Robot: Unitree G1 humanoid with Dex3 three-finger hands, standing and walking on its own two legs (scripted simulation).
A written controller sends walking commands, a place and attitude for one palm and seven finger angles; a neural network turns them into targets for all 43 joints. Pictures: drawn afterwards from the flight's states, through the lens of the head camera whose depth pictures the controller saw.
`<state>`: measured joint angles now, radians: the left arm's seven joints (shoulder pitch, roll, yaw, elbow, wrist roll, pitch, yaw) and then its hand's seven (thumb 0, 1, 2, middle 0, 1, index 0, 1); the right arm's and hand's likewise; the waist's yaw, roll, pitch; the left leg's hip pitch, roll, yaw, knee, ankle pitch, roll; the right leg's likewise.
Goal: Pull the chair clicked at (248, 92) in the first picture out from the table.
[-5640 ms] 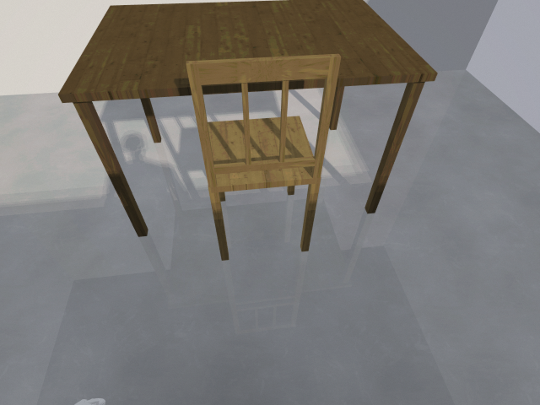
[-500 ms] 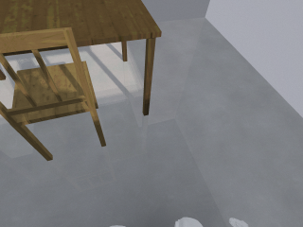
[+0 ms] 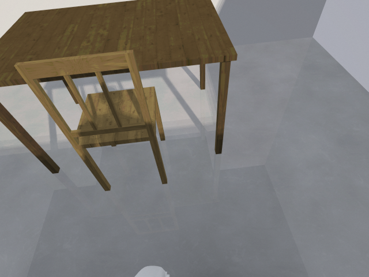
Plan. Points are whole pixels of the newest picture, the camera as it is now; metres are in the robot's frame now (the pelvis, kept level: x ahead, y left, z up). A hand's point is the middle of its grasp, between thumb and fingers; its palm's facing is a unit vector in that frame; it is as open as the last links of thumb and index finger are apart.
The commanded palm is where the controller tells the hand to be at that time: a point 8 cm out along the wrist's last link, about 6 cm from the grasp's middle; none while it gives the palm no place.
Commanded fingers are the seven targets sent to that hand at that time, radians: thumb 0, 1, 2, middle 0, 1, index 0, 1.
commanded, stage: take the last steps up to it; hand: left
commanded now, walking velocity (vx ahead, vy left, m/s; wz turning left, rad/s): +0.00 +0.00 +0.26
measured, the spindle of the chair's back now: (82, 104) +0.72 +0.45 -0.09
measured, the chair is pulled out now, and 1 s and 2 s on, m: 0.00 0.00 0.00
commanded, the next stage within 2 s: come to a stop and stand still in 1.02 s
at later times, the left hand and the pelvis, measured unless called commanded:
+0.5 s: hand out of the picture +0.03 +0.25 -0.18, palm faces +0.15 -0.97 -0.18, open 7.4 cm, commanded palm none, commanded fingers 0.00 0.90 0.90 -0.20 -0.30 -0.20 -0.30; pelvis +0.05 +0.06 +0.00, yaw +5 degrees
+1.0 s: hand (122, 237) +0.25 +0.20 -0.16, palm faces +0.14 -0.96 -0.23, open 7.2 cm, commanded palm none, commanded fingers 0.00 0.90 0.90 -0.20 -0.30 -0.20 -0.30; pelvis +0.21 +0.01 +0.00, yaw +5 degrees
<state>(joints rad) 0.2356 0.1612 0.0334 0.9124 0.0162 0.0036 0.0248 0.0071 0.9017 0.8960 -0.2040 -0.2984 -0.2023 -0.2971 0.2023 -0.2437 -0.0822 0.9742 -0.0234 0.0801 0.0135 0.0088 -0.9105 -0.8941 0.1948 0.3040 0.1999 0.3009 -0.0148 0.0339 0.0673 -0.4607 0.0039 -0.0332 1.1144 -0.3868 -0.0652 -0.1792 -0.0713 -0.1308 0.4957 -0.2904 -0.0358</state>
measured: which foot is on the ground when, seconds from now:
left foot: up 0.00-0.22, down 0.24-0.74, up 0.76-1.00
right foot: down 0.00-0.24, up 0.26-0.70, down 0.72-1.00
